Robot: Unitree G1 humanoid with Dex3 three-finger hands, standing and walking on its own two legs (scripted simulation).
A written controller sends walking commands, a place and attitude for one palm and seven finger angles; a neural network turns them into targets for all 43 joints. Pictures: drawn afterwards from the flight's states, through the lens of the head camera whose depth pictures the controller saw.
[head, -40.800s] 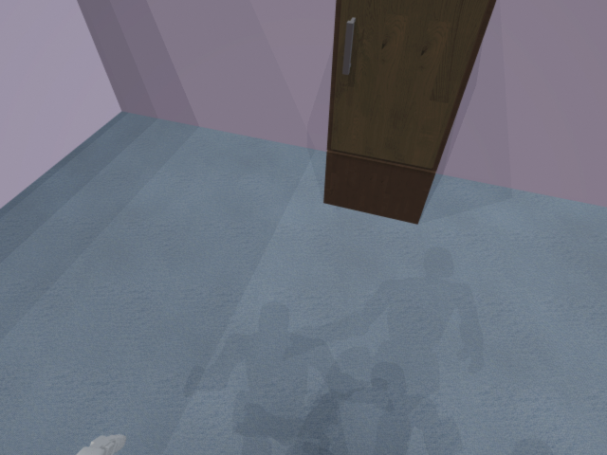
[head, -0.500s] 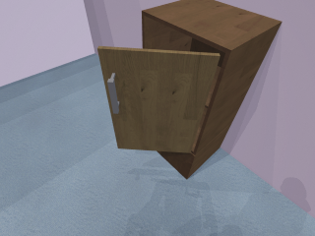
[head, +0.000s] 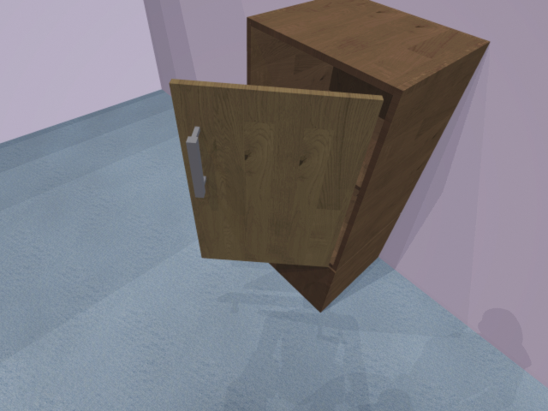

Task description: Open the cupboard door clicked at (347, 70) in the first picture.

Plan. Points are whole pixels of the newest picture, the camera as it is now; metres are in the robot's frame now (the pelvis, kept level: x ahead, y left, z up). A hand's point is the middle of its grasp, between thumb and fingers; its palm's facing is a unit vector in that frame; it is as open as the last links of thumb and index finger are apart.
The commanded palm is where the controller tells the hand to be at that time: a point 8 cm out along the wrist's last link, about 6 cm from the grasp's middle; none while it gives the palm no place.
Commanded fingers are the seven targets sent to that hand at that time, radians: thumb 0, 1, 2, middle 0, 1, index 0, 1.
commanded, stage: look again from close up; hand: left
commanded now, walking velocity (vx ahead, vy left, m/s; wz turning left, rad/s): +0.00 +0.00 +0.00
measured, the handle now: (198, 163) +0.60 +0.21 -0.01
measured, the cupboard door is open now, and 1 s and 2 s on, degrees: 44 44 44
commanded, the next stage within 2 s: shuffle to correct the standing spot in 0.24 s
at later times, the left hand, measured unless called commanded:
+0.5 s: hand out of the picture -0.01 +0.16 -0.18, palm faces +0.02 -0.99 -0.15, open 7.4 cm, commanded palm none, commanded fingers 0.00 0.90 0.90 -0.20 -0.30 -0.20 -0.30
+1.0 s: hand out of the picture +0.05 +0.17 -0.18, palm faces +0.00 -0.98 -0.20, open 7.3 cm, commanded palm none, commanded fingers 0.00 0.90 0.90 -0.20 -0.30 -0.20 -0.30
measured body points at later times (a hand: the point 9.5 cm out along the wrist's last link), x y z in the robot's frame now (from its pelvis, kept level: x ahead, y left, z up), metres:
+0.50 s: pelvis +0.01 +0.00 +0.00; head +0.01 +0.01 +0.45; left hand -0.01 +0.21 -0.17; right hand +0.00 -0.22 -0.16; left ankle +0.04 +0.09 -0.74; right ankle +0.00 -0.13 -0.74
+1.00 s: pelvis +0.04 +0.00 +0.00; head +0.06 +0.00 +0.45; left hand +0.05 +0.22 -0.16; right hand +0.05 -0.23 -0.16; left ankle +0.04 +0.09 -0.74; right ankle +0.01 -0.14 -0.74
